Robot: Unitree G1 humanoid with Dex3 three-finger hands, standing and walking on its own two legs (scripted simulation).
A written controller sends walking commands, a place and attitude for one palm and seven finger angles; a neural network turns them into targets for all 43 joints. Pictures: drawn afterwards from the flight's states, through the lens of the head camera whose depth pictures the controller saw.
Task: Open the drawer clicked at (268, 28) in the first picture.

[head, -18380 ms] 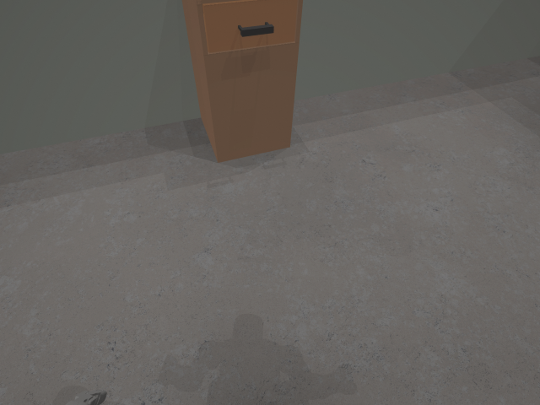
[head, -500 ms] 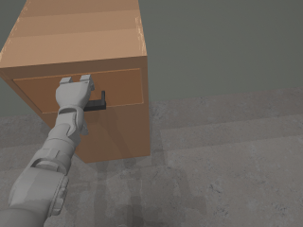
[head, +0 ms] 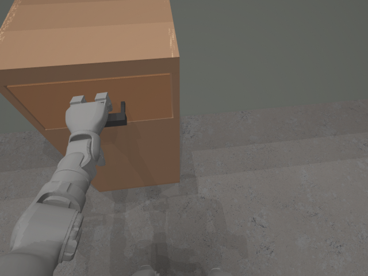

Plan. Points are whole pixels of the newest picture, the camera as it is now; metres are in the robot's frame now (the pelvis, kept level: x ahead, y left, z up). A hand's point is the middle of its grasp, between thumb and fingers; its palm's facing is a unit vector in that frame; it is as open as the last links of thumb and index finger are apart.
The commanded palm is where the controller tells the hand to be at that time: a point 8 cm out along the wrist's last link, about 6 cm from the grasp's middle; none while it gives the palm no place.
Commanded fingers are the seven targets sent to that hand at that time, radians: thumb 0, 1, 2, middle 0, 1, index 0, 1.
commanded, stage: lower the fingers behind the handle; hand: left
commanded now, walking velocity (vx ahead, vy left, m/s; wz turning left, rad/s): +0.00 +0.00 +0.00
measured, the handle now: (101, 114) +0.53 +0.20 -0.03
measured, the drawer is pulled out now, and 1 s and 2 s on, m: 0.00 0.00 0.00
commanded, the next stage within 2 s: close the thumb around the handle in 1.06 s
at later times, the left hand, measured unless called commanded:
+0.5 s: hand (99, 136) +0.46 +0.20 -0.03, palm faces -0.07 -0.04 -1.00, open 13.9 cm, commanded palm +0.44 +0.19 +0.02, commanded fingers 0.00 -0.50 0.30 -0.30 -1.20 -0.30 -1.20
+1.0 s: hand (101, 136) +0.47 +0.20 -0.05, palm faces -0.08 -0.04 -1.00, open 13.8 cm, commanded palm +0.45 +0.19 +0.01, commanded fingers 0.00 -0.50 0.30 -0.30 -1.20 -0.30 -1.20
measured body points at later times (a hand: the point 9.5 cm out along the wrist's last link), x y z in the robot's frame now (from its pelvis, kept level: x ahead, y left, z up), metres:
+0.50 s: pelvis -0.01 +0.01 -0.02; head +0.10 +0.01 +0.42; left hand +0.46 +0.20 +0.02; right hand +0.00 -0.26 -0.15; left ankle +0.00 +0.11 -0.70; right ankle -0.03 -0.11 -0.70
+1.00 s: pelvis -0.01 +0.01 -0.03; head +0.11 +0.01 +0.41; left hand +0.47 +0.20 +0.01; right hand -0.02 -0.26 -0.15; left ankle +0.00 +0.11 -0.70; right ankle -0.03 -0.11 -0.70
